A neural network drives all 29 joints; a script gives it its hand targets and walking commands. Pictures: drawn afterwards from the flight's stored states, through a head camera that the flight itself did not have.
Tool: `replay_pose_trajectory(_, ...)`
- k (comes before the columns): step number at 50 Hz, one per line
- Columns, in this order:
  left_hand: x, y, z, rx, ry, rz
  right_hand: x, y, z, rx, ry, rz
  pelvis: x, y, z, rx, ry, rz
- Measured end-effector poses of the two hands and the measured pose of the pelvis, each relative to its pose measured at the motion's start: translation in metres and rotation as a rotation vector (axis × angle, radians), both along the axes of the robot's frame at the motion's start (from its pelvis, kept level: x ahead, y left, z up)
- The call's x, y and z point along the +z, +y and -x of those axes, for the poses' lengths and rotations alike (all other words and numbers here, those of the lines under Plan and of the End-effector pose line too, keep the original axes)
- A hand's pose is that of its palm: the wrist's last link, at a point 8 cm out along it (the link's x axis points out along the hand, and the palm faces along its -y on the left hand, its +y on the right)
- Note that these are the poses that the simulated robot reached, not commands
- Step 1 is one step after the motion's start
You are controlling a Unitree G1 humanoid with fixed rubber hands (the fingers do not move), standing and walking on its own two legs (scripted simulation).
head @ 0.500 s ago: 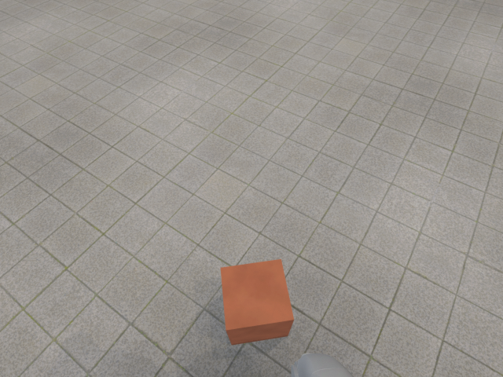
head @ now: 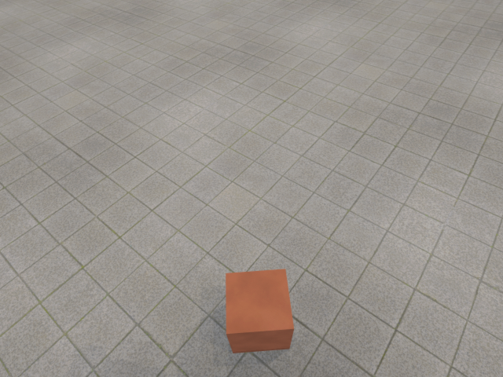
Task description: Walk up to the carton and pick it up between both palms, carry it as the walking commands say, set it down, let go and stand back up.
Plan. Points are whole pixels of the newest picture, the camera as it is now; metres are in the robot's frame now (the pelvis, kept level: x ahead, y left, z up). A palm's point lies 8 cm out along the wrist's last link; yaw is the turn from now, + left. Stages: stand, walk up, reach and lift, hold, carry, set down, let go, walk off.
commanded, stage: walk up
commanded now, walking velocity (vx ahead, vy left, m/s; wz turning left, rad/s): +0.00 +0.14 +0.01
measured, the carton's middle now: (258, 312) +0.43 +0.03 -0.65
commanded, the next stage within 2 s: none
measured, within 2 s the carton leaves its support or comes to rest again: neither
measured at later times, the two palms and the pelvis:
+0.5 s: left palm out of the picture +0.02 +0.28 -0.14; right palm out of the picture +0.00 -0.19 -0.14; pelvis +0.00 +0.03 +0.00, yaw +0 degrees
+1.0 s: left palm out of the picture -0.02 +0.20 -0.14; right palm out of the picture -0.02 -0.24 -0.14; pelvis +0.00 -0.02 +0.01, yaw +0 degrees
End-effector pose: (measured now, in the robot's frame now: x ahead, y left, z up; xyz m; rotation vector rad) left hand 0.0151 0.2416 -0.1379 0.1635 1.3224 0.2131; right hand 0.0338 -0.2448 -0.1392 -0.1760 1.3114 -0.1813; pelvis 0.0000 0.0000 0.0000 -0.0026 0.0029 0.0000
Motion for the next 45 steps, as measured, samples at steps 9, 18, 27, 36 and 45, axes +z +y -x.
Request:
replay_pose_trajectory(9,-0.003,0.032,0.000,-0.009,0.025,-0.032,-0.003,0.024,0.041,-0.027,0.078,0.001,-0.002,0.021,0.002,0.002,-0.010,-0.007)
replay_pose_trajectory(18,-0.005,0.058,0.010,0.007,0.075,-0.061,-0.007,0.040,0.029,-0.013,0.042,0.005,-0.007,0.039,0.003,0.008,-0.006,-0.011)
replay_pose_trajectory(27,-0.004,0.027,-0.012,-0.007,0.032,0.001,-0.001,0.049,0.028,-0.039,0.038,-0.024,0.001,0.025,-0.003,0.002,-0.005,-0.017)
replay_pose_trajectory(36,-0.002,-0.020,-0.005,-0.009,0.030,0.043,-0.004,0.025,0.023,-0.032,0.045,-0.038,0.004,0.004,-0.005,0.004,-0.020,-0.005)
replay_pose_trajectory(45,-0.001,-0.040,0.021,0.008,0.071,0.053,-0.003,0.007,0.036,-0.035,0.078,-0.031,0.006,-0.012,-0.001,0.004,-0.020,-0.004)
